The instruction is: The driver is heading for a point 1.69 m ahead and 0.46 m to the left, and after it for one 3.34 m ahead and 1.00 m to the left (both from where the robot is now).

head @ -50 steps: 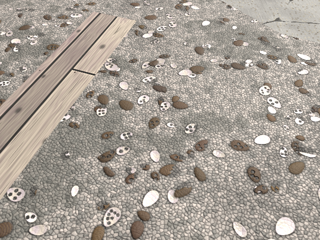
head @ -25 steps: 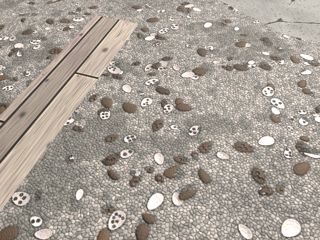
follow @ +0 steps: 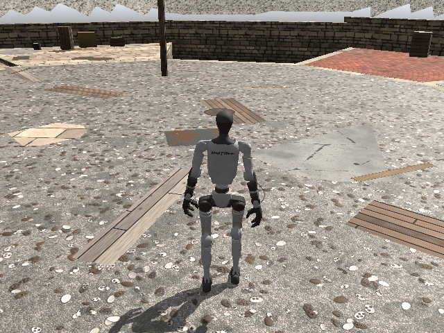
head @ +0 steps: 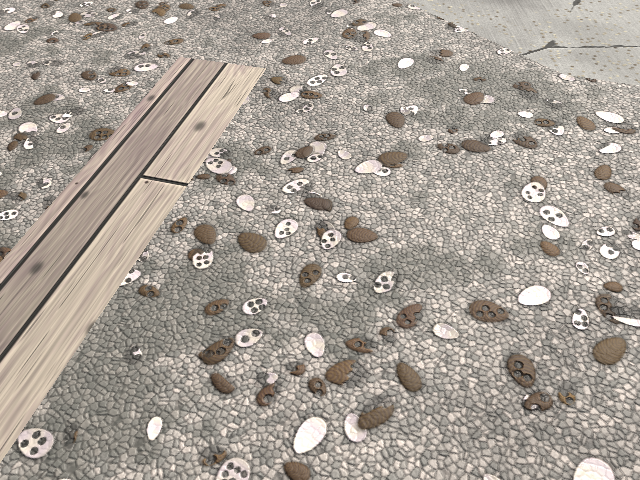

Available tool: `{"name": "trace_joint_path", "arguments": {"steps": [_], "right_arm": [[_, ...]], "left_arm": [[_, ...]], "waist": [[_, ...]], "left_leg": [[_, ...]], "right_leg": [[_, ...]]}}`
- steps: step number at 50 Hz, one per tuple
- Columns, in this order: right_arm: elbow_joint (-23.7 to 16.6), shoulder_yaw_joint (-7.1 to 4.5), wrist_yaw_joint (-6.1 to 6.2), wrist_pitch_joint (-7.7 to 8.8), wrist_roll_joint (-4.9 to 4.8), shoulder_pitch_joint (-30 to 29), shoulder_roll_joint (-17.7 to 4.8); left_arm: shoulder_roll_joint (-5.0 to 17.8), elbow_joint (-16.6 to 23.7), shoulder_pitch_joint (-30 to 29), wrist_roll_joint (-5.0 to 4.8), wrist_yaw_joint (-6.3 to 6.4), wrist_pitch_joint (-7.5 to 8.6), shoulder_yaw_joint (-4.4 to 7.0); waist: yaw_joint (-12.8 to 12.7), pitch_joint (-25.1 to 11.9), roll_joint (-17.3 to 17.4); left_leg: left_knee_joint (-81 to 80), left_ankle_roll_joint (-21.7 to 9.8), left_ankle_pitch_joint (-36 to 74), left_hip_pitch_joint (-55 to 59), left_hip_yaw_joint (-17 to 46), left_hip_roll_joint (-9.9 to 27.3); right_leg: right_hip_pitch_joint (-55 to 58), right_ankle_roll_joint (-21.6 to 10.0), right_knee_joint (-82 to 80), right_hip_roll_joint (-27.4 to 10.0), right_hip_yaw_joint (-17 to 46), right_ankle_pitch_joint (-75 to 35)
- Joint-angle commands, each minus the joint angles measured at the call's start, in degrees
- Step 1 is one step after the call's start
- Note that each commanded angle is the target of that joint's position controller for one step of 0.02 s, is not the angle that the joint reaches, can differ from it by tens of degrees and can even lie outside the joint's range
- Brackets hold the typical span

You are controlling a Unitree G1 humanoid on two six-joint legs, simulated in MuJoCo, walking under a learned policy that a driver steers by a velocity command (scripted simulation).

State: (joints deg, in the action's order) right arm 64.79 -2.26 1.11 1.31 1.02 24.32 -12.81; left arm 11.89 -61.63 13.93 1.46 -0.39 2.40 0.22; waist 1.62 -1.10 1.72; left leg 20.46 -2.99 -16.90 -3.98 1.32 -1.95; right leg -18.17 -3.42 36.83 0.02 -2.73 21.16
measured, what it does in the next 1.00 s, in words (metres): walks ahead: right foot, then left foot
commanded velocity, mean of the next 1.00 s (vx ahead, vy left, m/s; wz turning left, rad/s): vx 0.46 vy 0.00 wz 0.00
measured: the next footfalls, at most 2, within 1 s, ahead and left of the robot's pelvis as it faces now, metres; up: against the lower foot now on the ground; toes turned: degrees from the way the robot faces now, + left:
right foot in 0.04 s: +0.07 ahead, -0.10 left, +0.00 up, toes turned -2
left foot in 0.52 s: +0.42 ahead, +0.04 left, +0.00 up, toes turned +4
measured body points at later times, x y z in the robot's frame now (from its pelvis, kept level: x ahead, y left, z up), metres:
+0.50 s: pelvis +0.24 -0.03 -0.02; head +0.28 -0.03 +0.43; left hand +0.12 +0.19 -0.16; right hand +0.43 -0.24 -0.14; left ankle +0.38 +0.04 -0.74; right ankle +0.04 -0.10 -0.74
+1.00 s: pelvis +0.52 -0.03 -0.01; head +0.56 -0.03 +0.44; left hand +0.72 +0.17 -0.13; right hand +0.42 -0.25 -0.15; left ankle +0.38 +0.04 -0.74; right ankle +0.68 -0.14 -0.72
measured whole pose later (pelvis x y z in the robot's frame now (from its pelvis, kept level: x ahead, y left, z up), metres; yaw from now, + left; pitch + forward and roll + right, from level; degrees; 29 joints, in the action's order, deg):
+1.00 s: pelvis +0.52 -0.03 -0.01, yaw +0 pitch +1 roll +1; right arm 62.5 -1.3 0.7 5.6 1.3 27.7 -9.1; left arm 10.0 -51.4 0.0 1.3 -1.5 2.5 1.4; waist 4.4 3.4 -1.3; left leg 11.2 -4.4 -18.7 6.7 -4.4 -4.9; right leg -32.2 -3.7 34.1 -2.7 -4.6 3.3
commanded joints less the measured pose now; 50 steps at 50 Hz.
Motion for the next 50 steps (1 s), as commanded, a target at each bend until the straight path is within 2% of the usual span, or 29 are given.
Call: {"name": "trace_joint_path", "arguments": {"steps": [1, 2, 3, 4, 5, 6, 7, 9, 12, 16, 19, 22, 23, 24, 25, 26, 27, 28, 29, 30, 31, 32, 34, 36, 39, 42, 47, 49, 50], "right_arm": [[-3.35, -1.41, -0.16, 1.10, -0.43, -3.83, -7.13], [-3.99, -0.86, -0.33, 1.56, 0.01, -4.15, -5.37], [-6.10, 0.51, -0.97, 2.16, -0.22, -5.76, -0.71], [-7.92, -0.01, -1.31, 2.26, 0.63, -6.71, -2.29], [-8.24, -0.61, -1.78, 2.17, 1.70, -8.37, -5.00], [-7.96, -0.35, -2.43, 2.43, 1.43, -8.78, -3.61], [-7.45, -0.15, -2.83, 2.76, 0.97, -8.07, -2.52], [-7.03, -0.47, -3.25, 2.40, 1.33, -7.95, -3.05], [-8.49, -0.63, -3.21, 1.40, 1.06, -11.56, -2.67], [-12.97, 0.12, -3.15, 1.05, 0.63, -22.46, -1.23], [-15.25, 0.84, -3.04, 1.10, 0.05, -27.90, -0.40], [-15.70, 0.32, -2.33, 1.38, -0.04, -25.81, -2.21], [-14.75, -0.19, -1.92, 1.65, 0.00, -22.03, -3.26], [-12.65, -0.95, -1.50, 2.05, -0.13, -15.23, -4.58], [-9.60, -1.75, -1.02, 2.53, -0.01, -6.12, -5.58], [-7.64, -2.94, -0.39, 2.83, 1.23, 2.32, -8.97], [-7.76, -4.22, -0.50, 2.74, 2.63, 5.07, -14.37], [-7.77, -4.12, -1.29, 2.03, 0.00, 1.20, -12.23], [-9.13, -3.24, -1.37, 2.15, -0.64, -6.19, -9.15], [-9.65, -2.29, -1.65, 2.76, -0.51, -9.51, -5.29], [-9.11, -1.65, -1.55, 3.37, -0.17, -10.06, -3.22], [-8.04, -0.99, -1.28, 3.86, -0.13, -9.34, -1.44], [-6.52, -0.79, -1.05, 4.85, -0.09, -6.09, -1.69], [-5.74, -0.97, -0.98, 5.25, -0.21, -3.74, -3.43], [-5.34, -0.73, -1.00, 5.07, -0.37, -0.49, -3.78], [-4.87, -0.36, -0.96, 4.97, -0.43, 2.59, -3.37], [-3.23, -0.25, -0.29, 4.70, 0.12, 7.51, -3.75], [-2.93, -0.42, 0.06, 4.51, 0.53, 7.20, -4.30], [-3.04, -0.54, 0.22, 4.49, 0.62, 6.12, -4.73]], "left_arm": [[2.23, 0.28, 6.29, -0.53, 0.07, 1.02, 1.14], [3.85, -1.14, 11.59, -0.28, 0.54, 1.34, 1.82], [8.98, -1.88, 18.77, 0.62, 1.16, 1.87, 3.05], [12.71, -3.86, 23.76, 0.00, 1.06, 1.31, 4.04], [9.89, -2.24, 17.66, -0.12, 1.02, 1.06, 3.44], [7.99, 0.00, 12.11, -0.29, 0.58, 1.54, 2.98], [6.86, 1.14, 9.30, -0.39, 0.43, 2.11, 2.68], [4.50, 1.03, 9.57, -0.53, 0.73, 3.15, 1.89], [3.90, -1.03, 14.95, -0.68, 1.00, 3.75, 1.47], [3.29, -1.42, 16.99, -0.50, 1.21, 3.70, 0.89], [3.84, -1.82, 18.09, -0.44, 1.59, 3.77, 0.83], [5.18, -1.97, 16.81, -0.32, 1.89, 3.96, 1.14], [5.87, -1.83, 15.97, -0.28, 2.03, 4.00, 1.37], [6.53, -1.72, 15.20, -0.08, 2.10, 3.81, 1.64], [7.05, -1.40, 13.96, -0.30, 2.00, 3.50, 1.86], [5.74, -0.41, 14.26, -0.62, 1.62, 3.46, 1.48], [-1.67, 0.53, 21.44, -2.04, 0.76, 3.19, 0.38], [4.18, 0.27, 18.37, -1.07, 0.67, 2.95, 1.96], [5.16, 2.72, 12.07, -0.58, 0.62, 3.01, 2.41], [4.81, 3.66, 8.29, -0.29, 0.42, 3.32, 2.45], [3.73, 3.60, 7.58, -0.02, 0.30, 2.98, 2.57], [2.57, 3.55, 8.56, 0.72, 0.02, 2.18, 2.46], [0.62, 3.44, 9.36, 0.98, -0.46, 0.96, 2.29], [0.95, 5.01, 5.68, 1.06, -0.74, 0.14, 2.42], [1.87, 8.33, -3.28, 0.76, -1.09, -0.19, 2.46], [1.08, 10.83, -10.48, 0.04, -1.31, 0.07, 1.94], [1.40, 13.55, -17.69, -0.26, -1.15, 0.52, 1.69], [2.07, 14.25, -17.86, -0.23, -1.00, 0.97, 1.96], [2.54, 13.94, -15.97, -0.22, -0.81, 1.24, 2.24]], "waist": [[-5.22, 7.43, 2.07], [-7.22, 5.78, -1.56], [-9.89, 2.96, -14.48], [-9.55, 3.51, -18.03], [-6.01, 8.53, -9.02], [-3.81, 10.44, -5.38], [-2.16, 9.97, -4.41], [-1.13, 7.99, -4.51], [-1.40, 6.96, -5.39], [-2.97, 8.87, -5.95], [-3.97, 9.58, -6.95], [-1.70, 7.65, -7.32], [0.14, 5.35, -7.55], [2.94, 1.72, -7.55], [6.82, -2.73, -6.56], [9.39, -7.93, -3.28], [4.76, -14.47, 9.31], [4.86, -13.77, 3.81], [2.03, -3.14, 2.04], [1.06, 1.42, -1.47], [-0.85, 3.83, -2.17], [-2.67, 4.28, -1.57], [-3.79, 4.08, -0.76], [-3.95, 5.23, 0.03], [-2.14, 7.12, 0.49], [-0.13, 7.43, 1.09], [2.26, 7.50, 2.13], [1.42, 7.42, 2.33], [0.06, 6.56, 2.61]], "left_leg": [[-4.55, -7.69, -12.89, -19.24, 9.34, 10.41], [2.72, -6.33, -12.31, -24.82, 6.57, 7.98], [22.19, -3.35, -11.02, -32.00, -1.84, 1.13], [35.96, -3.17, -16.21, -39.31, -3.69, -1.96], [42.81, -3.87, -11.59, -40.78, -0.19, 2.61], [43.63, -3.73, -5.35, -40.02, 0.87, 4.67], [42.45, -2.97, -0.83, -37.58, 0.89, 6.06], [41.07, -1.28, 3.60, -35.11, -0.92, 6.71], [40.01, 0.15, 6.10, -37.55, -3.56, 6.15], [29.43, 1.17, 9.88, -37.58, -6.69, 4.70], [18.54, 0.17, 12.89, -32.08, -8.85, 2.74], [13.60, -3.10, 11.81, -24.83, -9.42, 0.59], [13.15, -4.23, 10.19, -20.46, -9.43, -0.76], [12.09, -5.36, 8.86, -14.34, -8.96, -2.01], [7.82, -6.46, 11.22, -4.00, -8.60, -2.05], [6.63, -8.65, 4.27, 9.17, 0.59, 6.58], [3.15, -17.16, -0.11, 24.22, 30.08, 24.66], [-5.65, -18.83, -8.84, 20.61, 40.88, 24.38], [-7.58, -16.53, -11.81, 11.49, 30.99, 22.81], [-9.75, -14.72, -6.13, 3.52, 24.67, 20.44], [-10.76, -12.76, 0.50, -1.92, 19.22, 17.96], [-11.41, -11.22, 5.65, -5.96, 14.75, 15.73], [-11.81, -10.59, 13.33, -7.61, 10.17, 14.16], [-12.99, -10.36, 15.79, -7.52, 7.01, 13.19], [-14.35, -9.33, 19.31, -5.08, 4.26, 11.76], [-13.75, -7.61, 25.57, -2.62, 1.56, 10.40], [-10.76, -7.84, 33.31, 7.21, 1.02, 12.57], [-7.96, -8.02, 39.37, 10.61, 0.87, 14.04], [-5.10, -7.54, 46.19, 11.14, 0.19, 14.25]], "right_leg": [[14.88, -0.21, -10.42, 2.87, -3.42, -6.15], [23.33, -0.58, -13.20, 0.69, 0.72, -3.07], [29.18, -3.60, -24.52, -13.79, 22.69, 13.69], [27.63, -8.62, -31.31, -22.21, 40.71, 25.46], [21.70, -9.15, -30.51, -21.50, 38.10, 25.73], [17.43, -8.35, -30.40, -18.84, 32.38, 19.08], [15.74, -7.29, -31.09, -16.09, 26.63, 10.37], [16.38, -6.14, -31.02, -12.56, 18.33, -5.03], [19.48, -6.19, -28.94, -10.82, 11.83, -24.33], [18.04, -6.37, -28.86, -9.12, 7.56, -35.44], [17.96, -6.12, -28.99, -9.14, 5.90, -40.83], [21.53, -5.58, -24.56, -10.89, 4.67, -55.47], [22.98, -5.10, -19.83, -11.17, 4.11, -62.89], [24.18, -4.63, -11.96, -11.06, 3.65, -67.25], [21.71, -3.95, -1.08, -9.87, 2.59, -63.87], [11.68, -3.58, 13.75, -7.57, 1.52, -46.94], [-8.84, -1.31, 37.41, 2.98, -0.52, 0.38], [-15.86, -2.23, 44.34, 3.91, 6.09, 5.85], [-19.48, -2.80, 42.94, -0.17, 6.24, 0.18], [-17.79, -2.91, 39.52, -2.15, 6.05, -3.72], [-14.78, -2.69, 36.44, -3.62, 6.03, -5.16], [-11.25, -2.02, 33.69, -4.52, 5.99, -5.53], [-9.51, -0.97, 30.45, -4.76, 4.81, -5.78], [-12.74, 0.02, 26.75, -5.58, 3.40, -8.29], [-18.33, 1.44, 18.47, -6.43, 1.37, -14.85], [-17.57, 2.05, 7.81, -5.13, -0.77, -20.14], [-17.83, 0.51, -1.32, -2.79, -2.50, -20.48], [-16.51, -1.02, -3.65, -1.88, -2.53, -16.73], [-13.08, -2.05, -5.00, -0.65, -2.94, -14.26]]}}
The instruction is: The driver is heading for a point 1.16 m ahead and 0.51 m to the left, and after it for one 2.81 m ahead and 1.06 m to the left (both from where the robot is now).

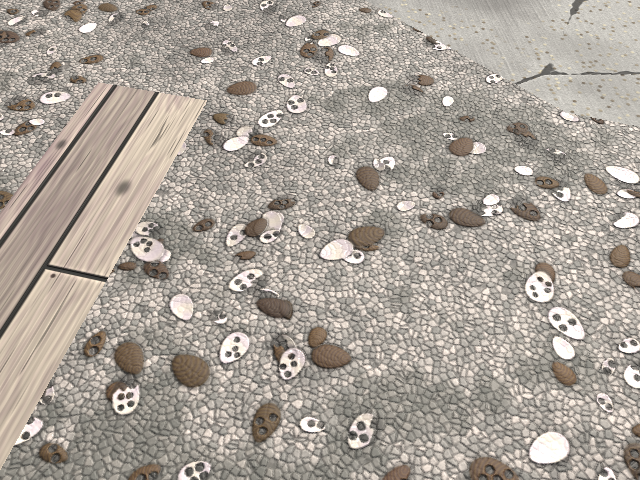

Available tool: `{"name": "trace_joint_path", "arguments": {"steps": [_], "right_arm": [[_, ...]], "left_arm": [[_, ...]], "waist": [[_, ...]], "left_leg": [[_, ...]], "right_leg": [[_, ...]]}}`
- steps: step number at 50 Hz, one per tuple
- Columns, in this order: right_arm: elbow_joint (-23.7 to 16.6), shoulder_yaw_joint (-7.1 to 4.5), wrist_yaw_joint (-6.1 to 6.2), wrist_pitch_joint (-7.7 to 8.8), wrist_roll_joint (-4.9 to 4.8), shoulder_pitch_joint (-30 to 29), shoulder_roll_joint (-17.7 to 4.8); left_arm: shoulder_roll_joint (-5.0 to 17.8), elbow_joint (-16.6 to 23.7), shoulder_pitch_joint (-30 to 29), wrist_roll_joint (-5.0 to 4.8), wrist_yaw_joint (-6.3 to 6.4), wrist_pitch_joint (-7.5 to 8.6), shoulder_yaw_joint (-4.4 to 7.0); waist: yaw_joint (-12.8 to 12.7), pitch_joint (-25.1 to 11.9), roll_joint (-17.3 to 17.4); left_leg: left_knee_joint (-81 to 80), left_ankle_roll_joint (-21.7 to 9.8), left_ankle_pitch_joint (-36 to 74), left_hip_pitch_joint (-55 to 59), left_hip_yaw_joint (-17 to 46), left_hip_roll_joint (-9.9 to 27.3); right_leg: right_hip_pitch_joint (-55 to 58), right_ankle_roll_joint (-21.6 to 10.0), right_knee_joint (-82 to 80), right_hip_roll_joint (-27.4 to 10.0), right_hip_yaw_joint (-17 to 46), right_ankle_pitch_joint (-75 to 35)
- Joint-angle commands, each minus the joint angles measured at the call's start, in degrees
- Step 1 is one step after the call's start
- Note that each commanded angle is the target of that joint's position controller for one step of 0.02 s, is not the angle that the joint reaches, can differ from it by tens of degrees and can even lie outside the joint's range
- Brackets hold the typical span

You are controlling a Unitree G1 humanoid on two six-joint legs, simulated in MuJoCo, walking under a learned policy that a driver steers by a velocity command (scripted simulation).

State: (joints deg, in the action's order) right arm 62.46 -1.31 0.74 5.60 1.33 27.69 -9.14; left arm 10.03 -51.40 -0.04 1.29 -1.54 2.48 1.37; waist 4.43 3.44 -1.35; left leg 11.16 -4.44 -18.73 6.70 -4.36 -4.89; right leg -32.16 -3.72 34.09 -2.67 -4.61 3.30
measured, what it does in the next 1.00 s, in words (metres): walks ahead, turning left: right foot, then left foot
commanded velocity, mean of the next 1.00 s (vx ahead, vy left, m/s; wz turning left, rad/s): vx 0.50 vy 0.00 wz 0.41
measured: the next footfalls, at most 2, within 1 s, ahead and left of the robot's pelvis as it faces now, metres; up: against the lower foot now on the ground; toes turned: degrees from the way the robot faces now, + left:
right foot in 0.06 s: +0.21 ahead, -0.09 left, +0.00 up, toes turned -4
left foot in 0.62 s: +0.47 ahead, +0.10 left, +0.00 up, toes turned +20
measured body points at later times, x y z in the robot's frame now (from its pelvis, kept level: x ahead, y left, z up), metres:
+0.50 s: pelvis +0.27 -0.02 +0.00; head +0.30 -0.01 +0.45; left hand +0.18 +0.20 -0.14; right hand +0.46 -0.21 -0.13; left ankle +0.41 +0.12 -0.69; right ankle +0.17 -0.09 -0.73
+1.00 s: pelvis +0.53 +0.08 +0.01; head +0.55 +0.11 +0.46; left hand +0.60 +0.37 -0.10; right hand +0.63 -0.18 -0.11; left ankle +0.43 +0.08 -0.73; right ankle +0.75 -0.01 -0.67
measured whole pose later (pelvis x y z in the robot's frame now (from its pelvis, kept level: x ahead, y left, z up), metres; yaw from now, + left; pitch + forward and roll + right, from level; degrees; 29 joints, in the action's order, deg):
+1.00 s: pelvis +0.53 +0.08 +0.01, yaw +28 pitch +2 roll +0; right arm 52.7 -4.2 0.1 3.1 0.1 23.9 -13.9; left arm 13.9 -44.2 2.5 2.4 -1.2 1.2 2.5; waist 4.5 2.2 -2.4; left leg 15.5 -8.0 -14.5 -1.8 6.8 -8.5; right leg -39.3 3.0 46.4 -6.0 2.1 4.2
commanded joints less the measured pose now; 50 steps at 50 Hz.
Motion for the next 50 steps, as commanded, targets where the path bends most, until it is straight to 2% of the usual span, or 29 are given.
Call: {"name": "trace_joint_path", "arguments": {"steps": [1, 2, 3, 4, 5, 6, 7, 8, 9, 10, 12, 15, 20, 23, 25, 28, 29, 30, 31, 32, 33, 34, 35, 36, 37, 39, 42, 46, 50], "right_arm": [[-0.78, -1.67, 0.71, 0.15, 0.34, 1.89, -9.01], [-0.81, -1.78, 0.63, -0.02, 0.25, 1.08, -9.44], [-1.36, -1.64, 0.52, -0.07, -0.25, 0.03, -9.16], [-3.72, -0.67, 0.03, 0.06, -1.74, 1.29, -5.57], [-3.24, -1.09, -0.34, -0.10, -2.95, 6.21, -4.56], [-3.71, -2.16, 0.02, -0.65, -1.50, 1.20, -8.45], [-5.04, -2.06, -0.23, -0.45, -1.11, -3.36, -7.34], [-5.10, -2.03, -0.35, -0.63, -1.05, -4.68, -5.90], [-5.27, -2.25, -0.61, -1.38, -0.08, -4.98, -5.47], [-4.64, -2.13, -1.05, -2.27, 0.47, -3.25, -4.15], [-5.27, -2.35, -1.65, -3.46, 0.66, -3.89, -3.52], [-8.09, -2.49, -2.24, -4.37, 0.48, -10.54, -3.80], [-12.50, -1.69, -3.02, -4.04, 0.02, -21.48, -3.08], [-14.92, -1.21, -3.26, -3.97, 0.19, -26.82, -2.92], [-15.94, -1.36, -3.33, -3.87, 0.40, -27.93, -3.48], [-15.01, -2.36, -2.96, -3.97, 0.65, -22.55, -5.39], [-13.74, -3.00, -2.83, -3.87, 0.71, -17.88, -6.50], [-11.82, -3.90, -2.60, -3.49, 1.01, -11.38, -8.10], [-10.07, -5.51, -1.97, -3.20, 1.81, -3.75, -12.20], [-11.13, -6.91, -1.44, -3.40, 1.65, -5.44, -18.20], [-11.23, -6.90, -1.46, -4.24, -0.01, -3.47, -18.35], [-11.09, -6.30, -0.98, -4.38, -0.33, -7.33, -16.36], [-11.34, -5.55, -0.89, -4.12, -0.62, -9.86, -13.26], [-11.86, -5.07, -0.68, -3.64, -0.72, -12.34, -11.65], [-12.13, -4.54, -0.41, -3.10, -1.15, -13.49, -10.31], [-11.90, -4.35, -0.44, -1.85, -1.61, -11.96, -10.84], [-11.65, -4.77, -0.54, -1.45, -1.57, -8.33, -13.01], [-11.60, -4.68, -0.60, -1.91, -1.40, -2.87, -13.04], [-11.84, -4.62, -0.17, -2.18, -0.97, 0.67, -13.35]], "left_arm": [[5.21, 2.55, 2.09, 0.00, 0.69, 1.47, 1.58], [6.25, 0.09, 9.61, 0.09, 1.12, 1.91, 2.30], [8.23, -2.92, 19.41, 0.90, 1.68, 2.50, 3.29], [13.91, -4.22, 28.53, 2.45, 2.33, 2.73, 4.82], [15.36, -4.35, 28.10, 1.28, 1.65, 1.80, 5.50], [12.34, -3.13, 21.27, -0.11, 1.26, 1.34, 4.83], [8.57, -2.17, 16.00, -0.36, 1.08, 1.71, 3.76], [5.84, -2.30, 13.82, -0.01, 1.08, 2.25, 3.02], [4.12, -3.21, 14.23, -0.08, 1.44, 2.81, 2.44], [3.21, -4.00, 15.06, -0.09, 1.76, 3.23, 2.10], [4.34, -5.05, 17.93, -0.30, 1.98, 4.25, 2.23], [5.89, -5.34, 20.31, -0.25, 2.15, 4.71, 2.48], [5.71, -5.76, 23.59, -0.30, 2.60, 4.68, 2.02], [6.73, -6.80, 27.02, -0.26, 3.25, 4.38, 2.15], [7.36, -7.31, 28.13, -0.08, 3.68, 3.89, 2.28], [9.56, -6.91, 26.54, 0.27, 4.33, 3.00, 2.91], [10.40, -6.45, 25.84, 0.42, 4.29, 2.48, 3.21], [11.12, -5.78, 25.17, 0.26, 3.99, 2.03, 3.45], [11.00, -4.10, 23.67, -0.11, 3.51, 2.00, 3.43], [4.14, -0.11, 25.44, -0.61, 2.12, 2.22, 2.27], [8.71, 2.27, 18.44, -0.46, 1.70, 2.95, 3.10], [8.23, 3.95, 14.53, -0.91, 1.41, 3.82, 2.81], [8.40, 3.60, 14.98, -0.91, 1.55, 4.35, 2.75], [8.25, 3.04, 15.63, -0.19, 1.77, 3.91, 2.89], [7.80, 2.97, 17.07, 0.88, 1.71, 2.75, 2.79], [6.89, 3.62, 17.20, 1.65, 1.22, 0.70, 2.70], [6.69, 6.28, 11.52, 1.58, 0.80, -0.54, 2.47], [7.54, 10.04, 2.19, 1.24, 0.55, -0.80, 2.26], [7.54, 13.14, -4.81, 0.90, 0.13, -0.35, 1.50]], "waist": [[-4.64, -0.06, 6.20], [-7.77, -3.76, 5.76], [-11.89, -8.77, 4.61], [-13.49, -16.88, -3.03], [-10.78, -22.55, -11.44], [-8.65, -14.14, -1.80], [-7.46, -6.79, 0.10], [-5.63, -2.42, 1.49], [-4.25, -0.84, 0.29], [-3.12, -0.66, -0.81], [-2.34, -0.53, -1.22], [-2.74, 1.07, -1.50], [-4.81, 2.71, -2.07], [-6.48, 3.22, -2.14], [-6.31, 3.00, -2.32], [-2.99, -0.99, -4.81], [-1.04, -3.66, -5.09], [1.77, -7.21, -4.24], [5.82, -11.60, 0.19], [0.76, -14.92, 13.59], [3.07, -16.48, 6.02], [1.12, -8.21, 3.91], [-1.23, -4.11, -0.05], [-3.55, -2.36, -1.86], [-5.28, -2.68, -1.15], [-6.26, -3.47, 0.12], [-4.98, -2.28, 2.17], [-1.41, -1.30, 4.21], [0.99, -0.89, 5.06]], "left_leg": [[8.90, -5.43, 55.61, 0.65, 5.33, 17.13], [17.22, -4.67, 58.89, 0.03, 4.40, 16.15], [28.71, -3.62, 51.39, -7.12, 2.91, 14.30], [47.86, -1.75, 28.09, -22.81, 0.01, 9.66], [65.41, -0.67, -11.18, -37.30, 2.36, -0.09], [67.24, -1.55, -6.73, -42.11, 7.60, 4.52], [64.61, -1.54, -1.99, -42.35, 7.77, 6.59], [60.83, -1.53, 0.73, -40.23, 7.70, 8.54], [58.02, -1.18, 2.00, -37.87, 7.92, 9.63], [56.75, -0.70, 2.82, -35.58, 7.66, 9.91], [55.79, -0.20, 4.46, -36.32, 6.93, 9.81], [52.41, 0.50, 10.31, -42.73, 5.82, 10.78], [36.56, 1.04, 19.10, -43.95, 1.56, 9.70], [29.05, -0.20, 19.12, -43.19, -2.06, 8.53], [26.24, -1.76, 15.86, -42.16, -3.61, 7.17], [25.15, -5.48, 7.47, -34.20, -6.21, 2.43], [23.95, -6.94, 5.07, -29.35, -6.40, 0.62], [20.00, -8.55, 5.33, -20.67, -5.35, -0.76], [15.27, -11.65, 2.63, -7.79, 4.39, 5.15], [12.08, -20.25, 4.70, 8.79, 34.62, 22.61], [5.38, -21.87, 3.48, 9.25, 45.50, 24.27], [3.92, -19.56, 5.54, 3.26, 36.74, 23.47], [2.75, -16.86, 12.34, -3.86, 31.45, 21.17], [2.35, -14.57, 18.69, -8.88, 26.64, 18.09], [1.95, -13.57, 23.64, -12.18, 22.99, 15.65], [1.89, -13.02, 30.07, -14.28, 19.92, 13.34], [1.03, -11.36, 31.05, -15.17, 18.46, 11.11], [1.46, -8.68, 31.05, -10.58, 20.38, 10.41], [3.72, -8.56, 33.59, -5.16, 22.40, 10.68]], "right_leg": [[6.38, -2.82, -3.32, 3.82, -1.61, 5.92], [14.59, -4.11, -6.16, 5.55, -2.20, 5.62], [28.27, -5.98, -8.32, 3.07, 0.47, 3.24], [45.08, -10.44, -9.02, -12.22, 19.02, 8.37], [52.40, -17.34, -16.80, -22.94, 43.42, 9.45], [44.87, -14.83, -18.32, -20.07, 36.48, 13.81], [35.87, -12.83, -20.78, -18.06, 28.58, 12.56], [29.11, -10.03, -23.16, -15.41, 22.40, 8.70], [25.11, -7.91, -24.19, -13.20, 17.59, 5.16], [22.92, -6.49, -24.96, -11.79, 13.90, 3.27], [22.51, -5.93, -25.71, -11.12, 9.95, -1.95], [24.03, -4.97, -26.92, -10.41, 4.55, -5.91], [27.02, -3.05, -26.39, -8.52, -2.92, -14.28], [32.34, -2.95, -25.19, -10.17, -5.25, -19.36], [36.53, -2.83, -22.23, -11.36, -6.81, -26.67], [40.21, -2.52, -10.69, -12.49, -9.49, -48.79], [40.09, -2.75, -2.84, -12.67, -9.78, -50.98], [36.71, -2.28, 8.09, -12.40, -10.15, -46.03], [25.66, -0.59, 24.77, -10.68, -10.58, -30.09], [-0.61, 2.68, 45.91, 1.48, -8.32, 25.84], [-8.37, 2.55, 50.97, 3.73, 5.05, 26.01], [-12.68, 1.99, 47.92, -0.15, 6.57, 19.45], [-9.87, 2.02, 42.40, -2.07, 6.22, 15.48], [-6.33, 2.59, 38.30, -3.32, 6.31, 14.26], [-2.69, 3.56, 35.66, -3.91, 6.46, 14.03], [-0.63, 5.15, 31.99, -3.98, 5.81, 14.20], [-3.87, 6.77, 25.65, -3.89, 4.34, 8.78], [-9.14, 7.20, 16.58, -2.80, 4.33, 1.47], [-10.65, 6.55, 8.81, -0.61, 4.51, -1.15]]}}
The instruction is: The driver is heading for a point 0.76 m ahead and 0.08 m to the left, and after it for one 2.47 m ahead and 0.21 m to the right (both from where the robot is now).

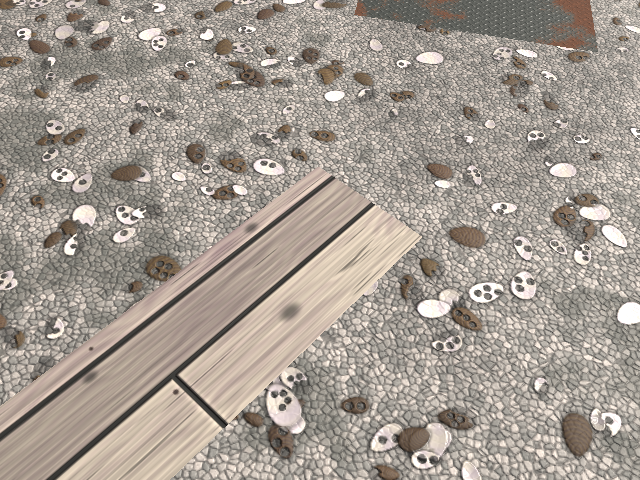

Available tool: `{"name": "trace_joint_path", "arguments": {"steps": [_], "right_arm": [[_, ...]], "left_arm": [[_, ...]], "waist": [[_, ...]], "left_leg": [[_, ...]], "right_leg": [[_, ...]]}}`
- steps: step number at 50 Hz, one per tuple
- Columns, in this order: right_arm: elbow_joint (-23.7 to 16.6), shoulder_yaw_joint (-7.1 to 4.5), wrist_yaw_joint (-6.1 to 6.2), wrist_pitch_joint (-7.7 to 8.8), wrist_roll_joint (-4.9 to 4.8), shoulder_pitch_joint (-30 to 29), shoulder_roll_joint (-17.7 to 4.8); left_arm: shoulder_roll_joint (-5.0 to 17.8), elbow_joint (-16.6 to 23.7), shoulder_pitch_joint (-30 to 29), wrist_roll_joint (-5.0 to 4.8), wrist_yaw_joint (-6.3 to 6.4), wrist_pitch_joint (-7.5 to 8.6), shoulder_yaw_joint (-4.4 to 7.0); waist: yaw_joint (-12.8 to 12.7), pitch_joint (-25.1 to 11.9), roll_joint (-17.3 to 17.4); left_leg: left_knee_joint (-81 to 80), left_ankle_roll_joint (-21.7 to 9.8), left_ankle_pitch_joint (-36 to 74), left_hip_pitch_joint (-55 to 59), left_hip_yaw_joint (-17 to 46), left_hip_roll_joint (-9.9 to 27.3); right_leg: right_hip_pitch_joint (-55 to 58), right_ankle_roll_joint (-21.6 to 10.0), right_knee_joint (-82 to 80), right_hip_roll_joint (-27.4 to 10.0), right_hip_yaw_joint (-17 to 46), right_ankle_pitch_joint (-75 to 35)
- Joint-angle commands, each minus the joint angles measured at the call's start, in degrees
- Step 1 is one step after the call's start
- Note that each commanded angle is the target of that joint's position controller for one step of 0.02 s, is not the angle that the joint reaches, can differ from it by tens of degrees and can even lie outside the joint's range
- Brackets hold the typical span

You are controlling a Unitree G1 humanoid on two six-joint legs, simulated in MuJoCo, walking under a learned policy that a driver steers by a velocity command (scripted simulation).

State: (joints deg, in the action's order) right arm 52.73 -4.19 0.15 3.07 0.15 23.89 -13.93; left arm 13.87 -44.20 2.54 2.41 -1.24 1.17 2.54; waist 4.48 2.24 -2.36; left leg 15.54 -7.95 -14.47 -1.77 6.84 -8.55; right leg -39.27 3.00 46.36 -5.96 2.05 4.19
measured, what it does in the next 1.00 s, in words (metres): walks ahead, turning left: right foot, then left foot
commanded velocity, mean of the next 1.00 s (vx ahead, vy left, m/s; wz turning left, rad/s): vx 0.50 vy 0.00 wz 0.41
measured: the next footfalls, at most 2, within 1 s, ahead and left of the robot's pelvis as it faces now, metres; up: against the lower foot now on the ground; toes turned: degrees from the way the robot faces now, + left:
right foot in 0.16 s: +0.29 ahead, -0.13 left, +0.00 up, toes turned +8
left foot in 0.68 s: +0.46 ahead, +0.17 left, +0.00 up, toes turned +27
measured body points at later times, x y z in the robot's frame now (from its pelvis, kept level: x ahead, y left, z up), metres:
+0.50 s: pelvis +0.27 -0.03 +0.00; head +0.30 -0.02 +0.45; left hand +0.20 +0.24 -0.12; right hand +0.50 -0.22 -0.11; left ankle +0.33 +0.14 -0.67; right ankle +0.25 -0.13 -0.74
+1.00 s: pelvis +0.49 +0.12 +0.00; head +0.50 +0.14 +0.45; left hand +0.49 +0.40 -0.13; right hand +0.62 -0.12 -0.12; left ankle +0.43 +0.15 -0.74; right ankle +0.65 +0.01 -0.67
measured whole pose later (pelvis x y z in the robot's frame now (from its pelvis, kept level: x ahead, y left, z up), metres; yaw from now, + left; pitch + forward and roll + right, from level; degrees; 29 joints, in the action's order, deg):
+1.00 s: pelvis +0.49 +0.12 +0.00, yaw +23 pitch +0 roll +1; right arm 50.4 -2.4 -0.4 4.5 1.1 21.3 -13.7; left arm 15.3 -46.9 13.7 1.4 -2.3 0.5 2.9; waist 0.9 1.1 -2.8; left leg 12.5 -5.4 -11.3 -2.0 -5.2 -5.0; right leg -37.5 -0.7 56.2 -4.7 2.0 8.5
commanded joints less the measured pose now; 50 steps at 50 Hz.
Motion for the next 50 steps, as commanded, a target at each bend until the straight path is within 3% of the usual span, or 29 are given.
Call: {"name": "trace_joint_path", "arguments": {"steps": [1, 4, 6, 7, 8, 9, 10, 11, 12, 13, 14, 16, 19, 22, 26, 30, 32, 33, 34, 35, 36, 37, 38, 39, 41, 43, 45, 47, 50], "right_arm": [[-2.19, -1.73, 0.55, 0.29, 0.39, 5.15, -8.67], [-2.91, -1.95, 1.11, 0.28, 0.85, 4.86, -9.73], [-4.32, -2.24, 1.17, 0.52, 0.90, 0.52, -11.15], [-4.73, -2.38, 0.68, 0.85, 0.77, -0.68, -11.79], [-5.31, -2.21, 0.04, 1.37, 0.17, -1.85, -11.10], [-7.69, -0.82, -0.28, 1.72, -1.25, 0.21, -5.54], [-9.14, -0.73, -0.05, 1.30, -1.49, 5.59, -5.50], [-6.91, -1.01, 0.44, 0.18, 0.51, 4.94, -8.44], [-6.80, -0.90, -0.14, -0.20, 1.21, 0.72, -8.12], [-7.23, -0.73, -0.62, -0.48, 1.21, -1.21, -6.80], [-7.96, -0.72, -1.20, -1.04, 1.86, -2.41, -6.39], [-8.43, -0.50, -2.20, -2.30, 2.06, -2.29, -5.66], [-10.90, -0.20, -3.15, -2.94, 2.01, -7.64, -5.09], [-13.35, 0.26, -3.82, -2.87, 1.93, -13.67, -4.42], [-16.08, 1.34, -4.85, -2.41, 1.72, -21.31, -2.85], [-17.99, 1.54, -4.91, -2.33, 2.41, -25.66, -3.23], [-17.51, 1.20, -4.20, -2.09, 2.91, -23.73, -3.92], [-16.11, 0.79, -3.78, -1.67, 3.16, -19.21, -4.52], [-12.86, 0.18, -3.19, -0.96, 3.60, -10.10, -5.28], [-10.53, -0.96, -2.29, -0.53, 4.45, -0.64, -8.93], [-10.73, -2.20, -1.46, -0.58, 3.59, -0.16, -15.43], [-11.10, -2.57, -0.75, -1.07, 1.70, 2.08, -15.48], [-9.92, -1.99, -0.29, -0.95, 1.21, -1.23, -13.32], [-9.29, -1.03, -0.29, -0.51, 1.07, -3.65, -10.00], [-9.11, 0.24, -0.36, 0.20, 0.73, -7.94, -6.40], [-8.46, 0.55, -0.53, 1.27, 0.74, -7.67, -5.74], [-7.27, 0.20, -0.48, 1.98, 0.69, -6.56, -6.94], [-6.13, 0.24, -0.45, 2.32, 0.91, -4.72, -6.82], [-5.06, 0.52, -0.35, 2.72, 0.85, -3.35, -6.39]], "left_arm": [[3.73, 6.76, -9.02, -0.35, -0.25, 1.18, 0.10], [4.78, 8.57, -10.03, -0.84, -0.26, 2.05, -0.14], [6.72, 6.87, -2.27, -1.11, 0.35, 2.64, 0.46], [8.46, 4.68, 5.06, -1.19, 1.00, 3.10, 1.21], [10.35, 3.08, 13.58, -0.63, 1.82, 3.87, 1.92], [15.27, 3.27, 21.25, 1.02, 2.90, 3.86, 2.97], [17.03, 3.63, 17.78, 0.67, 2.51, 2.97, 3.51], [11.60, 4.81, 12.92, -0.02, 2.09, 2.29, 2.75], [6.67, 5.12, 9.95, -0.48, 1.92, 2.25, 1.51], [4.96, 4.53, 9.02, -0.27, 1.81, 2.40, 0.95], [5.08, 3.49, 9.90, -0.34, 1.98, 2.83, 0.87], [5.87, 2.03, 11.93, -0.87, 1.58, 3.99, 1.11], [6.42, 0.89, 13.73, -1.43, 1.08, 5.16, 1.50], [6.65, -0.27, 15.65, -1.33, 1.06, 5.04, 1.64], [7.73, -1.20, 17.30, -1.41, 1.12, 4.82, 1.94], [9.39, -3.30, 21.53, -1.33, 1.49, 3.85, 2.23], [10.75, -4.44, 22.70, -1.23, 1.65, 2.96, 2.32], [11.32, -4.85, 22.94, -1.21, 1.70, 2.52, 2.25], [10.89, -4.81, 22.55, -1.50, 1.73, 2.12, 1.84], [8.80, -2.93, 22.16, -1.65, 1.63, 2.20, 0.98], [2.26, 0.68, 25.50, -2.36, 0.35, 2.43, -0.53], [8.61, 0.79, 19.36, -1.63, 0.86, 1.96, 1.18], [7.90, 1.97, 15.34, -2.33, 0.68, 2.30, 1.13], [6.57, 1.51, 15.17, -2.45, 0.54, 2.83, 0.56], [5.99, -0.54, 18.79, -0.94, 0.16, 1.52, 0.54], [5.17, -1.92, 20.71, -0.68, -0.51, 0.10, 0.69], [4.49, -1.58, 18.11, -0.85, -1.06, -0.34, 0.79], [4.51, -0.58, 13.71, -1.10, -1.12, -0.47, 1.03], [4.29, 0.37, 9.64, -1.05, -1.10, -0.30, 1.12]], "waist": [[1.43, 0.54, 6.26], [0.82, 0.66, 7.21], [-3.58, -1.51, 7.76], [-6.63, -5.37, 6.59], [-11.03, -10.56, 4.20], [-12.24, -19.88, -4.32], [-6.85, -23.77, -16.63], [-5.07, -14.85, -6.21], [-5.31, -7.23, 0.69], [-4.53, -3.19, 1.72], [-4.03, -1.77, -1.27], [-3.39, -1.73, -3.70], [-3.59, -1.35, -2.89], [-4.47, -0.17, -2.39], [-6.17, 1.24, -2.56], [-7.58, 2.44, -2.60], [-6.41, 0.81, -3.43], [-4.30, -2.00, -3.54], [-0.13, -7.15, -1.47], [3.67, -14.30, 3.09], [0.16, -20.30, 17.73], [3.40, -20.60, 8.81], [1.61, -13.04, 6.87], [-0.68, -7.90, 5.15], [-5.11, -4.82, 5.49], [-6.23, -4.44, 5.46], [-6.09, -1.79, 5.45], [-4.80, 0.98, 5.13], [-4.01, 2.30, 4.88]], "left_leg": [[0.13, -5.22, 30.39, 4.47, 11.85, 14.60], [2.98, -4.30, 34.12, 5.91, 14.13, 15.82], [8.07, -1.59, 42.26, 1.51, 13.53, 14.82], [15.67, -0.34, 46.62, -0.13, 12.74, 12.89], [27.45, 0.90, 40.06, -6.40, 10.80, 9.55], [44.77, 2.37, 15.36, -16.97, 5.35, 4.84], [56.02, 2.89, -17.22, -29.02, 1.00, -0.80], [60.86, 2.88, -12.91, -33.17, 0.88, 4.83], [59.07, 3.34, -8.19, -33.13, -0.12, 6.93], [55.72, 3.62, -5.98, -32.11, -0.70, 8.74], [53.48, 3.99, -5.22, -31.34, -1.05, 10.11], [52.87, 4.35, -4.07, -29.85, -2.39, 10.69], [50.56, 4.91, 0.32, -34.97, -2.83, 12.02], [44.33, 5.74, 6.11, -38.60, -4.15, 12.60], [30.38, 5.26, 13.41, -34.74, -8.24, 12.52], [21.60, 3.03, 7.17, -30.95, -11.42, 10.55], [18.61, 1.03, 0.98, -25.85, -13.02, 7.43], [16.40, -0.22, -0.24, -20.07, -13.32, 5.32], [11.65, -1.57, 3.02, -8.17, -13.46, 3.34], [10.93, -3.96, -1.12, 7.76, -2.40, 12.39], [6.55, -11.15, 0.48, 23.71, 27.47, 30.88], [3.42, -11.68, 8.44, 21.40, 31.25, 31.49], [3.96, -10.34, 16.65, 15.95, 19.98, 28.67], [2.70, -8.17, 22.52, 8.14, 13.79, 25.64], [-1.11, -5.01, 23.04, -1.29, 6.59, 21.24], [-4.18, -4.75, 23.10, -4.36, 3.36, 20.40], [-7.59, -4.59, 19.19, -5.88, 0.51, 20.26], [-9.57, -3.76, 16.81, -5.12, -1.86, 20.15], [-10.15, -2.53, 18.38, -2.31, -5.67, 19.98]], "right_leg": [[-3.41, -0.53, -5.46, 3.35, -2.25, -1.95], [1.44, -2.26, -11.73, 4.98, -1.60, -0.76], [15.25, -4.17, -16.17, 7.34, -1.82, 2.91], [25.01, -5.25, -17.98, 8.66, -2.52, 3.25], [38.43, -7.04, -20.20, 4.34, 0.88, 2.29], [52.90, -10.18, -21.37, -11.46, 17.57, 12.03], [56.35, -16.22, -28.91, -20.90, 42.76, 12.42], [48.01, -16.43, -29.16, -19.36, 39.02, 19.30], [39.92, -15.29, -30.35, -15.96, 29.01, 18.64], [34.46, -13.44, -32.38, -12.82, 21.21, 13.78], [31.72, -12.50, -33.58, -10.94, 16.03, 9.40], [29.35, -12.32, -35.04, -9.74, 9.92, 1.25], [31.36, -12.86, -37.24, -9.93, 3.64, -4.41], [33.18, -12.42, -37.95, -8.82, -2.48, -7.62], [33.68, -10.75, -37.64, -7.72, -9.14, -9.30], [38.71, -10.08, -35.44, -9.79, -10.86, -15.03], [41.86, -9.69, -28.91, -10.43, -12.32, -30.82], [42.49, -9.40, -21.87, -10.27, -13.32, -38.34], [39.27, -8.32, -10.86, -8.57, -15.55, -37.94], [27.70, -7.06, 4.26, -7.01, -15.74, -20.52], [4.42, -3.87, 23.77, 2.92, -14.52, 27.49], [0.15, -4.21, 30.40, 4.15, -4.48, 26.17], [-2.43, -5.00, 30.03, 1.54, -2.23, 20.46], [-0.22, -5.27, 25.16, 0.00, -1.92, 17.32], [6.72, -4.60, 19.19, -1.41, -1.72, 15.21], [9.19, -4.19, 18.06, -0.51, -1.96, 13.51], [6.39, -3.86, 16.09, -0.34, -1.09, 9.52], [1.89, -3.63, 13.11, 0.14, 0.56, 5.10], [-1.34, -3.72, 7.43, 1.40, 1.32, -0.53]]}}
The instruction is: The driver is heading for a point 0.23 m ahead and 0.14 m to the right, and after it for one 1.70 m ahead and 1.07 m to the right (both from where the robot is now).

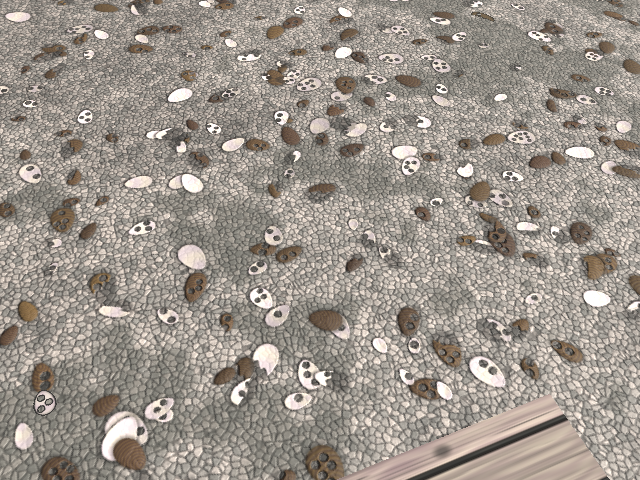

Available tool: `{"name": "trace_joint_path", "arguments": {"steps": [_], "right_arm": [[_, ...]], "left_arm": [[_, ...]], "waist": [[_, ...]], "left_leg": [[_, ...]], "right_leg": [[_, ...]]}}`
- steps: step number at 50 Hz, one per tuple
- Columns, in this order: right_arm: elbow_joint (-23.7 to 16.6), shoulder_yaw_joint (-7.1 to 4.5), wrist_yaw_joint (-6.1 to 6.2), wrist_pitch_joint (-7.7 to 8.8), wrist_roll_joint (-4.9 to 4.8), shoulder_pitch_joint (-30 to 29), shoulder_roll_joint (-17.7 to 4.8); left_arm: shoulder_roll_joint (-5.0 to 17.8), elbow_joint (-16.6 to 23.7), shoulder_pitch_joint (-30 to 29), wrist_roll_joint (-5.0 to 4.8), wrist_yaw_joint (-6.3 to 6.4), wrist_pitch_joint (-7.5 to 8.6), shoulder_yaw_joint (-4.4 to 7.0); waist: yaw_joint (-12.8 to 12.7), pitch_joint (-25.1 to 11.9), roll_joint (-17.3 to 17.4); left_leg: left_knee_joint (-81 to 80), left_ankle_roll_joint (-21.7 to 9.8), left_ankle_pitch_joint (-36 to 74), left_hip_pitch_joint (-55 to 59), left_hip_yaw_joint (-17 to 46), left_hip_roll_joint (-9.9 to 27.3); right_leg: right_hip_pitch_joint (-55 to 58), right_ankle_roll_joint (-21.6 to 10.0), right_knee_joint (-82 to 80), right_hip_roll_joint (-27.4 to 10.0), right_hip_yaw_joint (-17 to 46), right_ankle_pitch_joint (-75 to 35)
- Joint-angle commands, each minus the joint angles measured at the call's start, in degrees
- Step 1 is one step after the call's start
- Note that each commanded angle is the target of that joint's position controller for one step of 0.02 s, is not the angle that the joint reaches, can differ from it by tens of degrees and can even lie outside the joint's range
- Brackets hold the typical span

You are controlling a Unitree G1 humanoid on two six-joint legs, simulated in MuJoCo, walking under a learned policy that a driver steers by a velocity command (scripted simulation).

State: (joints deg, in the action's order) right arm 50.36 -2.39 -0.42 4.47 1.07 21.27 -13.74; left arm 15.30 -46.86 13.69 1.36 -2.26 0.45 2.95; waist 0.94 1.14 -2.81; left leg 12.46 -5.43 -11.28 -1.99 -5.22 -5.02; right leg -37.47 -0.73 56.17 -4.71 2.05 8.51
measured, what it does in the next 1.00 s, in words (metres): walks ahead, turning right: right foot, then left foot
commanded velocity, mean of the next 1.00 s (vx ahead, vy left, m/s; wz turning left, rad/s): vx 0.15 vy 0.00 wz -0.51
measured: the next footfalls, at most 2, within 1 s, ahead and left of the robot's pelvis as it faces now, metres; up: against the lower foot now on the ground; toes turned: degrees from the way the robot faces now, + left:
right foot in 0.24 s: +0.28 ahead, -0.11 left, +0.00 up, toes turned -11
left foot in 0.78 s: +0.32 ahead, +0.07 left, +0.00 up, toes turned -32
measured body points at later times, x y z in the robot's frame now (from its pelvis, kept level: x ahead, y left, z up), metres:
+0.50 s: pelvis +0.19 -0.04 -0.01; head +0.23 -0.06 +0.44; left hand +0.34 +0.21 -0.13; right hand +0.25 -0.32 -0.14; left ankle +0.27 +0.11 -0.67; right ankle +0.24 -0.10 -0.75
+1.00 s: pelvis +0.24 +0.01 +0.00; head +0.28 +0.02 +0.45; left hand +0.49 +0.19 -0.13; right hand +0.20 -0.29 -0.09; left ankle +0.29 +0.09 -0.75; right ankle +0.14 -0.08 -0.66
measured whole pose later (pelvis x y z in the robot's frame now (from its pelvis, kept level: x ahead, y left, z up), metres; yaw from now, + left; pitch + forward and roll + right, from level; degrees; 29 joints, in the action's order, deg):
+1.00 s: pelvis +0.24 +0.01 +0.00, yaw -34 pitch +1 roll -1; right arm 39.8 -1.3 2.5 -0.6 1.4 11.3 -14.4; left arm 19.2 -42.7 12.9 0.9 -1.9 -4.6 5.6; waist -0.6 2.7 -3.3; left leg 23.9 -2.1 -12.9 -11.7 -2.8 0.5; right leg -27.5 3.2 63.5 4.7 4.0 23.9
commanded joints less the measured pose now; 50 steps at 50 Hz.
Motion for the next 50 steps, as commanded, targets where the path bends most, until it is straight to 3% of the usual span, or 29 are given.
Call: {"name": "trace_joint_path", "arguments": {"steps": [1, 3, 5, 7, 9, 10, 11, 12, 13, 14, 15, 16, 17, 18, 20, 22, 29, 33, 36, 38, 39, 40, 41, 42, 43, 45, 46, 50], "right_arm": [[-2.46, -1.18, 0.30, 1.48, -0.11, -0.69, -6.47], [-1.75, -0.99, 0.60, 1.66, -0.07, 0.02, -6.31], [-0.65, -0.69, 1.21, 1.41, -0.18, 1.05, -6.04], [0.45, -0.64, 1.84, 1.00, -0.22, 2.42, -6.81], [0.55, -1.10, 2.58, 0.64, -0.16, 1.25, -8.84], [0.28, -1.43, 2.84, 0.23, -0.08, 0.17, -9.79], [-0.34, -1.58, 2.91, -0.09, -0.49, -1.25, -10.31], [-1.94, -1.44, 2.74, 0.11, -1.12, -2.10, -9.71], [-4.00, -0.21, 2.32, 0.14, -1.82, 5.12, -2.87], [-4.07, -0.44, 2.05, -0.33, -0.61, 3.96, -6.33], [-4.85, -0.32, 1.94, -0.55, -0.63, -0.10, -6.41], [-5.58, -0.30, 1.85, -0.64, -0.13, -3.00, -6.52], [-6.52, -0.51, 1.77, -1.42, 0.55, -5.30, -6.73], [-6.41, -0.54, 1.77, -2.83, 1.26, -4.32, -6.48], [-6.25, -0.15, 1.82, -4.84, 1.28, -1.80, -4.75], [-6.83, -0.17, 1.87, -5.32, 0.97, -2.28, -4.51], [-10.39, -0.50, 2.31, -6.41, 0.54, -11.57, -5.66], [-11.41, -0.34, 2.73, -5.61, -0.37, -12.66, -5.88], [-11.43, -0.23, 3.10, -4.67, -1.24, -9.65, -6.17], [-10.42, -0.33, 3.67, -3.80, -1.01, -4.70, -6.47], [-10.70, -1.17, 4.18, -3.48, -0.11, -4.86, -10.47], [-12.86, -2.20, 4.20, -3.94, 0.55, -9.59, -16.30], [-12.64, -2.26, 3.74, -4.37, 0.92, -9.27, -14.46], [-13.25, -1.11, 3.38, -4.39, 0.37, -10.37, -10.35], [-13.52, -0.56, 3.11, -4.41, 0.06, -12.60, -8.30], [-14.38, -0.39, 3.26, -4.50, 0.29, -13.74, -7.88], [-14.32, -0.50, 3.17, -4.57, 0.43, -12.48, -8.01], [-12.89, -1.50, 3.09, -4.53, 0.31, -6.67, -9.53]], "left_arm": [[2.59, 3.32, -2.70, 0.08, -0.17, 0.54, 0.58], [1.98, 4.31, -5.98, 0.29, -0.48, 0.77, 0.15], [0.88, 5.74, -9.21, 0.71, -0.81, 1.15, -0.48], [0.49, 6.63, -9.86, 0.92, -1.02, 1.58, -0.77], [1.87, 5.40, -4.12, 1.20, -0.71, 1.79, -0.28], [3.09, 4.00, 1.44, 1.29, -0.39, 2.07, 0.26], [4.47, 2.04, 8.34, 1.85, 0.05, 2.73, 1.02], [8.67, 0.98, 13.86, 2.30, 0.76, 3.30, 2.34], [15.30, 2.34, 11.30, 1.09, 1.31, 2.71, 4.17], [15.20, 3.28, 13.25, -2.08, 1.29, 2.08, 4.63], [12.45, 4.53, 7.34, -2.19, 1.97, 1.31, 4.16], [8.06, 4.84, 3.35, -2.09, 2.35, 0.48, 2.79], [5.91, 4.56, 1.80, -2.08, 2.51, 0.05, 2.07], [5.20, 4.53, 1.76, -1.92, 2.57, -0.08, 1.82], [7.14, 4.56, 1.46, -0.98, 2.14, 0.23, 2.31], [8.68, 5.03, 0.91, -0.52, 1.92, 0.38, 2.85], [9.58, 6.35, 2.28, -0.37, 2.34, -1.85, 3.73], [9.79, 6.76, 2.66, 0.20, 2.18, -2.49, 4.09], [9.87, 7.26, 1.10, 0.14, 1.86, -2.82, 4.22], [9.22, 7.80, -1.41, -0.86, 1.96, -2.97, 3.99], [6.31, 8.38, -0.15, -1.40, 2.15, -2.75, 3.22], [3.44, 9.75, 2.31, -1.98, 2.35, -2.36, 2.59], [9.34, 8.64, 1.34, 0.54, 2.64, -2.36, 3.98], [10.29, 7.77, 1.88, 0.58, 2.44, -2.51, 4.52], [9.65, 6.68, 2.96, 0.54, 2.11, -3.03, 4.52], [8.83, 6.16, 4.10, 0.15, 0.97, -4.13, 4.23], [8.51, 6.35, 3.25, -0.20, 0.61, -4.40, 3.98], [7.15, 8.38, -2.01, -0.63, -0.01, -4.91, 3.10]], "waist": [[-0.27, 3.63, 5.45], [0.64, 4.46, 5.69], [1.37, 5.78, 5.26], [1.68, 4.52, 6.26], [-0.56, 0.59, 8.66], [-2.78, -2.32, 9.03], [-6.09, -6.00, 7.82], [-8.99, -10.55, 3.05], [-2.52, -18.96, -12.11], [-6.09, -27.77, -2.82], [-4.81, -20.13, 0.96], [-2.98, -10.74, 3.75], [-1.45, -5.63, 4.45], [-0.43, -3.53, 4.00], [0.98, -5.07, 2.56], [1.16, -6.62, 1.40], [-2.77, -4.82, -2.99], [-3.60, -4.19, -4.31], [-2.26, -4.73, -5.33], [1.05, -4.48, -3.99], [-0.23, -4.34, 3.23], [-3.01, -3.39, 16.42], [-1.64, -2.81, 12.56], [-2.95, -2.77, 8.23], [-4.12, -1.54, 6.86], [-4.15, -2.14, 11.16], [-3.25, -2.34, 11.17], [0.40, -2.78, 11.48]], "left_leg": [[-7.07, -4.61, 16.41, -1.41, 4.92, 16.27], [-6.85, -3.81, 19.50, 0.21, 2.21, 16.14], [-3.87, -2.79, 31.33, 1.68, -1.27, 15.95], [1.57, -1.26, 44.18, 4.52, -3.24, 15.98], [11.28, 0.24, 58.78, 6.79, -4.13, 16.07], [19.38, 0.53, 60.93, 6.51, -4.35, 16.04], [30.77, 1.30, 53.81, 3.47, -4.88, 15.00], [48.07, 3.01, 31.73, -6.92, -5.93, 11.00], [71.46, 5.83, -24.87, -27.24, -3.26, 0.24], [76.49, 6.17, -21.21, -31.72, 7.83, 1.00], [75.17, 6.23, -16.18, -33.91, 9.13, 4.58], [69.22, 6.38, -13.84, -34.01, 8.35, 6.68], [64.08, 6.76, -13.45, -32.83, 8.57, 7.87], [60.85, 7.15, -12.81, -29.42, 8.04, 8.04], [56.90, 7.74, -11.82, -25.52, 7.06, 7.16], [52.94, 8.01, -10.10, -25.37, 6.90, 6.82], [40.45, 8.80, -7.10, -29.30, 8.96, 6.40], [33.26, 7.79, -10.54, -25.97, 9.39, 4.06], [24.41, 6.02, -12.54, -19.24, 9.31, 1.82], [8.84, 4.83, -5.20, -9.16, 9.45, 2.43], [1.33, 2.73, -6.62, -4.33, 17.53, 11.31], [-1.51, -3.46, 1.74, -1.33, 33.66, 26.33], [1.82, -8.75, 14.44, -6.97, 32.64, 28.91], [3.36, -8.74, 19.65, -8.24, 27.34, 25.89], [4.35, -6.77, 21.57, -9.36, 20.83, 21.75], [6.01, -4.78, 26.30, -6.46, 13.71, 17.41], [6.59, -4.79, 28.02, -5.04, 12.01, 16.82], [7.84, -6.26, 29.50, 2.44, 11.29, 19.16]], "right_leg": [[-3.07, -0.14, -4.67, 0.44, 0.68, -6.77], [-2.58, -0.57, -9.63, 0.81, -1.59, -9.32], [-0.48, -1.30, -15.70, 1.61, -5.36, -9.78], [3.23, -2.57, -20.00, 3.84, -8.68, -7.94], [9.60, -4.61, -21.22, 7.69, -10.68, -3.10], [14.77, -5.93, -22.81, 9.39, -10.52, -1.71], [23.24, -7.41, -28.49, 9.99, -8.94, -6.68], [35.41, -10.71, -29.79, 2.62, -0.75, -25.80], [54.77, -21.21, -21.87, -16.28, 22.12, -68.74], [56.84, -26.43, -26.49, -18.19, 27.67, -68.00], [49.05, -24.86, -29.82, -16.23, 23.19, -53.04], [38.45, -21.49, -33.52, -12.70, 19.30, -42.71], [31.41, -18.69, -36.22, -9.52, 16.48, -36.74], [26.32, -17.19, -37.37, -7.34, 14.39, -36.30], [22.05, -16.36, -37.87, -5.22, 12.12, -35.62], [21.27, -15.41, -37.81, -3.71, 11.74, -32.49], [23.10, -12.27, -40.57, -1.78, 20.44, 2.79], [24.88, -11.96, -38.43, -1.97, 24.75, 0.23], [25.19, -10.67, -35.93, -1.55, 27.88, -8.45], [21.12, -6.79, -32.77, 1.51, 27.27, -5.26], [15.89, -3.22, -26.40, 6.13, 22.39, 6.48], [5.18, 0.01, -14.32, 16.24, 8.21, 21.46], [5.67, 0.94, -1.75, 12.89, 4.33, 25.23], [7.51, 1.21, 3.66, 11.30, 4.79, 22.83], [8.17, 1.66, 7.43, 10.70, 4.28, 19.52], [6.44, 2.87, 12.36, 10.56, 2.59, 16.21], [5.76, 3.54, 12.41, 10.30, 1.74, 15.67], [3.13, 4.94, 5.90, 8.64, 0.50, 15.99]]}}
